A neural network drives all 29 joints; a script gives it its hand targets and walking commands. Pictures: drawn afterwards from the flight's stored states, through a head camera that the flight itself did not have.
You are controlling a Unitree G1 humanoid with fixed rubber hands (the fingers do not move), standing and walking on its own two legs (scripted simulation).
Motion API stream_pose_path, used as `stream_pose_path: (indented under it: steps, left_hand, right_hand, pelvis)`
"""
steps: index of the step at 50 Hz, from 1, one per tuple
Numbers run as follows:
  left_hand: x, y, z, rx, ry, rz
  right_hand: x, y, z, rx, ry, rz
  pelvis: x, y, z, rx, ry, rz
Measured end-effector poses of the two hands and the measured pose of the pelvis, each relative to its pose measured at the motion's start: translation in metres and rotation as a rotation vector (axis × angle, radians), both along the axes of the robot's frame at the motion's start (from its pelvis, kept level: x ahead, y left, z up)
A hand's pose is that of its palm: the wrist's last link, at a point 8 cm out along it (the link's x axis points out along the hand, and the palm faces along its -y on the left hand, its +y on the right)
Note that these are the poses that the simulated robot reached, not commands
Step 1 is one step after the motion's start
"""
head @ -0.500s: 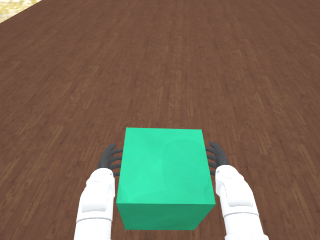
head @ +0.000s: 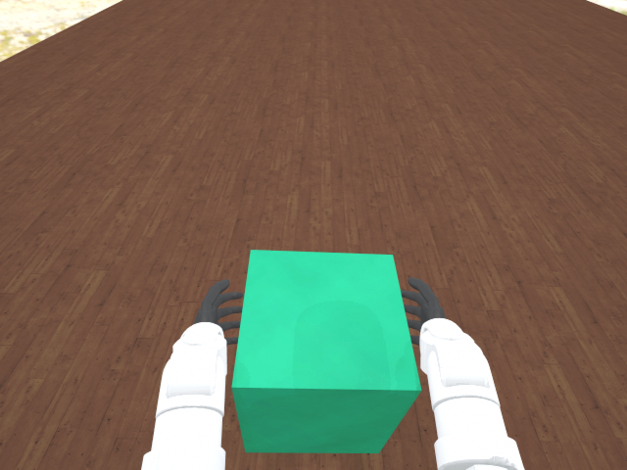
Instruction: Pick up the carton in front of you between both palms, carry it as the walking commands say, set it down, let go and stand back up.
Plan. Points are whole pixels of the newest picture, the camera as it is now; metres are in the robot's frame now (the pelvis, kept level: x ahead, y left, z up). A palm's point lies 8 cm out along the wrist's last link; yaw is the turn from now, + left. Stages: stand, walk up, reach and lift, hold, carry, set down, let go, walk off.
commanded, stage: hold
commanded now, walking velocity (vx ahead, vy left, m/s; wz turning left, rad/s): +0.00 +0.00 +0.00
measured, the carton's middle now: (317, 355) +0.30 +0.00 -0.04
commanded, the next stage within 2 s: set down in 0.36 s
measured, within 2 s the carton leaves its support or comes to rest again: neither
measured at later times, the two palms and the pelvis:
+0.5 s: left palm (210, 315) +0.31 +0.15 +0.04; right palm (425, 315) +0.31 -0.14 +0.05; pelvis +0.02 +0.01 +0.00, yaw -1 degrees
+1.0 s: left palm (220, 363) +0.35 +0.17 -0.15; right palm (386, 361) +0.35 -0.13 -0.14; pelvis -0.01 -0.01 -0.06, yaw +0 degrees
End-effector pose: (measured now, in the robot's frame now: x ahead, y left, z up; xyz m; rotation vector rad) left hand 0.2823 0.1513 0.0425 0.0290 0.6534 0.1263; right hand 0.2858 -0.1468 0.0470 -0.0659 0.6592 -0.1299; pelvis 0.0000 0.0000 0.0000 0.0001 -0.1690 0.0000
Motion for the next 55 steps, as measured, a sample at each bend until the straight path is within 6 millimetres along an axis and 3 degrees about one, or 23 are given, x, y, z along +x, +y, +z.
stream_pose_path:
  steps: [9,22,30,36,43,49,55]
  left_hand:
    - [0.008,0.003,0.003,-0.007,-0.003,-0.025]
    - [0.024,0.004,0.004,-0.003,0.006,-0.018]
    - [0.041,0.000,-0.014,-0.017,0.038,0.011]
    - [0.056,0.003,-0.050,-0.019,0.050,0.028]
    - [0.059,0.012,-0.119,0.001,0.057,0.031]
    - [0.062,0.019,-0.181,-0.010,0.037,0.024]
    - [0.078,0.020,-0.216,-0.028,-0.023,0.018]
  right_hand:
    - [0.000,0.002,0.003,0.009,-0.004,-0.029]
    - [0.017,0.004,0.004,0.008,0.005,-0.024]
    - [0.038,0.002,-0.011,0.009,0.038,-0.027]
    - [0.057,0.005,-0.045,0.006,0.049,-0.016]
    - [0.064,0.014,-0.116,0.005,0.056,0.005]
    - [0.061,0.020,-0.179,0.033,0.036,-0.025]
    - [0.070,0.021,-0.215,0.052,-0.026,-0.052]
  pelvis:
    - [0.003,0.010,0.000,0.000,-0.004,-0.020]
    - [0.018,0.011,0.002,0.001,0.013,-0.018]
    - [0.021,0.002,0.000,0.003,0.051,-0.012]
    - [0.015,-0.006,-0.009,0.002,0.151,-0.005]
    - [0.003,-0.012,-0.028,-0.011,0.354,0.005]
    - [-0.008,-0.012,-0.057,-0.019,0.543,-0.001]
    - [-0.020,-0.007,-0.096,-0.023,0.670,-0.011]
